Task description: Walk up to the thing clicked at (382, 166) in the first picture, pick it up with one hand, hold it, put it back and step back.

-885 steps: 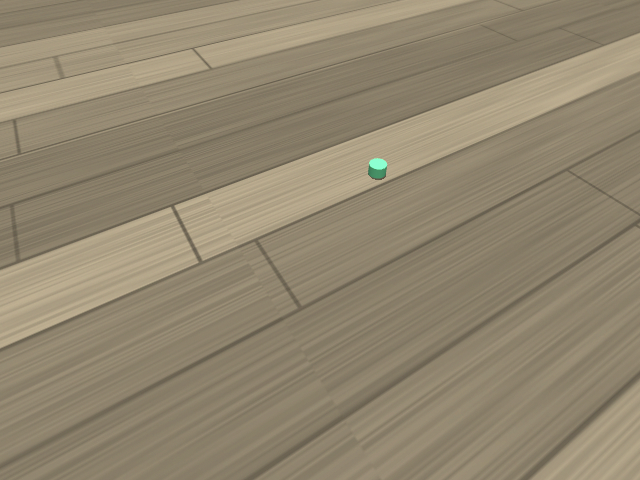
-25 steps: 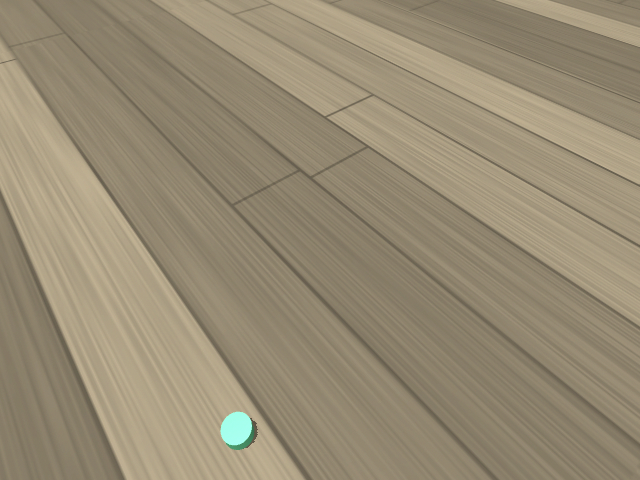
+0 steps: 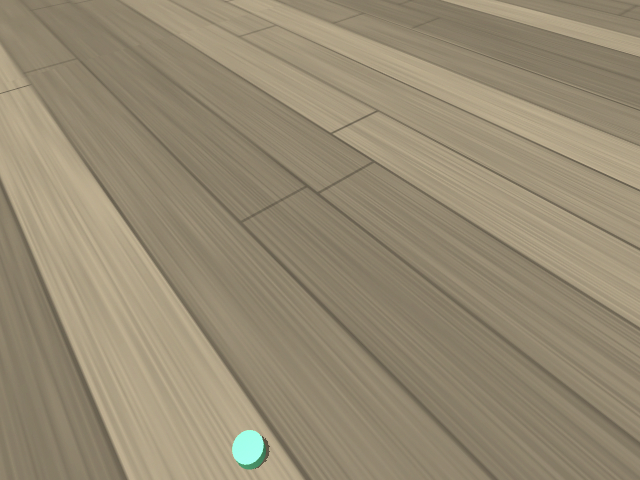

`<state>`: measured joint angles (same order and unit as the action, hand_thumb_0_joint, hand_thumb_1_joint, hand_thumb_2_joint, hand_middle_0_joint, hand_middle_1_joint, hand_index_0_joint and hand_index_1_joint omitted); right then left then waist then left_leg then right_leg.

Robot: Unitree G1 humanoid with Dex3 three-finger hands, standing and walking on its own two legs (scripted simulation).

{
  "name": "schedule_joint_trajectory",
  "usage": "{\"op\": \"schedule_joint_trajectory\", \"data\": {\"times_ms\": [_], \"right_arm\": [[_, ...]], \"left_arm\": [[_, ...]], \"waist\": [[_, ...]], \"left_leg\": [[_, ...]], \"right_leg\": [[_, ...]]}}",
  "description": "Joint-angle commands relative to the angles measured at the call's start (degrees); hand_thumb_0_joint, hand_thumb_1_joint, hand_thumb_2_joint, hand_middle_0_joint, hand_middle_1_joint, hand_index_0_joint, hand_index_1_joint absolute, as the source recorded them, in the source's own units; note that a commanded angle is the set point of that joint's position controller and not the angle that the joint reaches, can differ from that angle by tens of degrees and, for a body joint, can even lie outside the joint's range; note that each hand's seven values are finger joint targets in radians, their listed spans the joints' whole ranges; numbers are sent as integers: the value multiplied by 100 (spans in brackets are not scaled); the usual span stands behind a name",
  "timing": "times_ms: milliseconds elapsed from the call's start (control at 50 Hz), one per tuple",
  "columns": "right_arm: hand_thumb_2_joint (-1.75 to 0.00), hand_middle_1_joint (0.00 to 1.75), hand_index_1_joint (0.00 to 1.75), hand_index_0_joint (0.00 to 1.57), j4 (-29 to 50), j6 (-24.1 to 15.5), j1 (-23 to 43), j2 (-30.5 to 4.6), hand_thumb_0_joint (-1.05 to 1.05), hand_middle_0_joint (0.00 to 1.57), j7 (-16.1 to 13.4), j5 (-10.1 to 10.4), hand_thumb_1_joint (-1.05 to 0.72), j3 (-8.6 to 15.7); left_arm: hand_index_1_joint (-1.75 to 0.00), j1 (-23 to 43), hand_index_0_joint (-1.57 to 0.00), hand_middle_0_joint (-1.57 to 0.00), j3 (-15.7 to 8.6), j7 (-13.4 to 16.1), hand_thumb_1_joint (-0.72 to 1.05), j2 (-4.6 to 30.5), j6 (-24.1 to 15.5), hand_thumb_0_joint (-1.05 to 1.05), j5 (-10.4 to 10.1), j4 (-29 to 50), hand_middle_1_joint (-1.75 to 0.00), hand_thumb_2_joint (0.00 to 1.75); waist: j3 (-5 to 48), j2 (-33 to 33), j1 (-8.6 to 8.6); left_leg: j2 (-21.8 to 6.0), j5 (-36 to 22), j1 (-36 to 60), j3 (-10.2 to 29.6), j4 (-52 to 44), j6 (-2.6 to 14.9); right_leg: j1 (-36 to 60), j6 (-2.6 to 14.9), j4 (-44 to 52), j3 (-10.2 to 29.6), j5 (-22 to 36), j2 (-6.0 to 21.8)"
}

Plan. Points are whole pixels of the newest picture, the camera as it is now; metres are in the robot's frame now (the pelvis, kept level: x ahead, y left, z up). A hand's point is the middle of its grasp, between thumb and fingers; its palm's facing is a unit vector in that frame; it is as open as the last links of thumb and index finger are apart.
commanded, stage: stand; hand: left
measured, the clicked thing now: (249, 449) +0.36 +0.23 -0.76
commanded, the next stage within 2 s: walk up in 0.46 s
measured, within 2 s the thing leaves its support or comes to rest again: neither
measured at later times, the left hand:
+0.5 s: hand out of the picture +0.08 +0.26 -0.16, palm faces -0.01 -0.94 -0.35, open 7.3 cm
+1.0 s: hand out of the picture +0.03 +0.33 -0.18, palm faces -0.06 -0.94 -0.34, open 7.3 cm
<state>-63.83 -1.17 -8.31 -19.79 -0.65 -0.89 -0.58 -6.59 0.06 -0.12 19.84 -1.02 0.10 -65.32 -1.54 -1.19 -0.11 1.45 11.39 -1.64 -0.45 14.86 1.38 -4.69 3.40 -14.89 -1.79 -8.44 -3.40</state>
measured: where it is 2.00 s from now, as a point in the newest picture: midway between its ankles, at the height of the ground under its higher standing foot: outside the picture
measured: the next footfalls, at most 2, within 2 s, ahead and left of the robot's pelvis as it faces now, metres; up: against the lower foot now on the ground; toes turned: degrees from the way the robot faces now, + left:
left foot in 0.88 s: -0.09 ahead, +0.19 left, +0.00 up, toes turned -2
right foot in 1.34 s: -0.18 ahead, -0.08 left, +0.00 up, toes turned -1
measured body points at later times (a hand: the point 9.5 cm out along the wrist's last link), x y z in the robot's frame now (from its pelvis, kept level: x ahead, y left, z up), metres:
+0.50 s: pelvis +0.00 +0.01 +0.00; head +0.01 +0.00 +0.45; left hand +0.08 +0.31 -0.13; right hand +0.08 -0.29 -0.14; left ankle -0.03 +0.10 -0.75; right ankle +0.00 -0.08 -0.75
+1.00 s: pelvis -0.11 +0.08 -0.02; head -0.04 +0.11 +0.42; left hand +0.03 +0.38 -0.16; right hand -0.06 -0.24 -0.13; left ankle -0.13 +0.19 -0.75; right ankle -0.08 -0.07 -0.68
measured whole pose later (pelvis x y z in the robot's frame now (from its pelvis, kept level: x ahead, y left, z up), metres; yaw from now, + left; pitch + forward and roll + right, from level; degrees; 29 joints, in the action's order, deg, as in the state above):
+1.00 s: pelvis -0.11 +0.08 -0.02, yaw +1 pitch -2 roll -2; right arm -55.2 1.8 -10.3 -19.8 -0.8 -2.2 2.9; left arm -2.4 -3.3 0.5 22.8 6.0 1.4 -50.4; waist -11.7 2.9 -2.4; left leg -0.3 20.4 -11.7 3.0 34.3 0.9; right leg -27.9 -0.5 -60.8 8.0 -30.4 -6.2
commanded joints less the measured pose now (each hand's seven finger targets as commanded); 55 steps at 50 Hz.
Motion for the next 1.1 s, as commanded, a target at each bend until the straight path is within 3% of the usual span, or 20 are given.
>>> {"op": "schedule_joint_trajectory", "data": {"times_ms": [0,100,260,420,440,500,560,580,620,640,680,780,840,860,880,900,920,980,1000,1080], "right_arm": [[-90,30,30,20,303,-115,166,-1180,0,20,-52,11,-90,228],[-90,30,30,20,283,-86,201,-1155,0,20,-34,10,-90,223],[-90,30,30,20,269,-111,209,-1220,0,20,-64,30,-90,237],[-90,30,30,20,244,-82,248,-1200,0,20,-67,40,-90,226],[-90,30,30,20,265,21,498,-1461,0,20,-67,49,-90,361],[-90,30,30,20,439,106,253,-1384,0,20,-79,122,-90,403],[-90,30,30,20,644,197,262,-1352,0,20,-61,127,-90,450],[-90,30,30,20,689,238,226,-1336,0,20,-54,125,-90,467],[-90,30,30,20,790,351,107,-1254,0,20,-45,63,-90,511],[-90,30,30,20,829,386,-62,-1286,0,20,-33,30,-90,533],[-90,30,30,20,895,381,-263,-1361,0,20,0,56,-90,607],[-90,30,30,20,1095,321,-298,-1212,0,20,-18,51,-90,590],[-90,30,30,20,971,230,-669,-1251,0,20,-67,-83,-90,666],[-90,30,30,20,1058,205,-562,-1621,0,20,-97,-193,-90,771],[-90,30,30,20,1145,179,-431,-2121,0,20,-105,-215,-90,862],[-90,30,30,20,1290,171,-342,-2397,0,20,-110,-132,-90,923],[-90,30,30,20,1397,144,-79,-2540,0,20,-143,-102,-90,964],[-90,30,30,20,1571,80,574,-1826,0,20,-220,-183,-90,772],[-90,30,30,20,1569,72,393,-1747,0,20,-233,-130,-90,755],[-90,30,30,20,1547,63,-359,-1690,0,20,-295,-23,-90,790]], "left_arm": [[-30,263,-20,-20,-225,104,90,1226,-165,0,14,306,-30,90],[-30,234,-20,-20,-209,115,90,1250,-159,0,25,279,-30,90],[-30,207,-20,-20,-201,120,90,1253,-159,0,8,283,-30,90],[-30,178,-20,-20,-196,119,90,1206,-122,0,18,244,-30,90],[-30,281,-20,-20,-453,134,90,1552,-50,0,-58,479,-30,90],[-30,135,-20,-20,-497,174,90,1528,19,0,-95,700,-30,90],[-30,193,-20,-20,-560,163,90,1629,102,0,-78,959,-30,90],[-30,254,-20,-20,-574,166,90,1702,123,0,-50,1054,-30,90],[-30,290,-20,-20,-577,203,90,1737,135,0,69,1260,-30,90],[-30,347,-20,-20,-601,213,90,1755,148,0,102,1350,-30,90],[-30,725,-20,-20,-590,200,90,1653,172,0,125,1599,-30,90],[-30,367,-20,-20,-564,197,90,1542,320,0,228,1800,-30,90],[-30,511,-20,-20,-589,100,90,1592,482,0,100,1981,-30,90],[-30,413,-20,-20,-539,79,90,1332,505,0,68,2096,-30,90],[-30,468,-20,-20,-545,99,90,1131,515,0,68,2130,-30,90],[-30,470,-20,-20,-639,166,90,1351,552,0,160,2125,-30,90],[-30,661,-20,-20,-662,208,90,1427,548,0,204,2129,-30,90],[-30,-3,-20,-20,-755,138,90,1393,575,0,48,1874,-30,90],[-30,-117,-20,-20,-763,124,90,1392,566,0,62,1923,-30,90],[-30,176,-20,-20,-781,109,90,1240,501,0,165,2246,-30,90]], "waist": [[236,179,3],[151,146,7],[517,56,1],[70,112,19],[-572,229,77],[238,317,30],[748,468,43],[763,649,70],[591,909,158],[566,843,82],[579,732,-86],[694,840,121],[468,702,-170],[402,-69,-96],[238,-1053,-98],[274,-663,-244],[-38,-1135,-315],[-108,-447,316],[17,-430,311],[394,-603,-164]], "left_leg": [[-973,-949,-247,732,-189,58],[-930,-586,-377,750,-217,59],[-1001,-1624,-76,713,-79,51],[-980,-1041,-247,779,-236,73],[-874,-2083,-616,745,410,106],[-722,-2220,-472,515,1020,128],[-429,-1346,-598,365,1810,91],[-236,-586,-735,259,2316,47],[115,2116,-1296,459,3761,24],[24,2264,-1357,682,4103,39],[-8,2226,-1251,805,4433,67],[-40,1704,-1584,269,2621,-139],[-51,-418,-866,12,587,-174],[-900,-1414,-601,1210,390,73],[-1914,-2764,-314,2539,341,569],[-2562,-2927,-1046,2729,469,1310],[-2864,-2244,-1742,3219,120,1678],[-1571,-2990,-808,1322,861,996],[-1429,-3047,-295,1206,1033,850],[-1555,-3633,799,1525,1394,973]], "right_leg": [[244,-136,102,907,1135,1145],[145,-173,217,908,678,1115],[441,-129,-53,833,1643,1160],[149,-141,99,858,1009,1115],[-329,-154,-382,920,2294,1074],[19,89,-763,920,2885,1201],[5,533,-778,1372,2829,1661],[-75,772,-711,1661,2989,1974],[-237,1353,-550,2222,3250,2615],[-433,1447,-624,2183,3154,2702],[-825,1317,-889,1622,3075,2422],[35,828,-1498,1182,2692,1681],[-486,236,-2194,829,1303,1128],[-1223,-78,-2932,612,348,622],[-2348,-293,-3878,455,-2429,-359],[-2031,-375,-4840,1105,-2979,-349],[-1956,-390,-5527,1386,-3017,-195],[-2562,-329,-6028,1629,-1969,-371],[-2784,-316,-5930,1548,-1822,-419],[-2924,-561,-5124,1290,-1928,-281]]}}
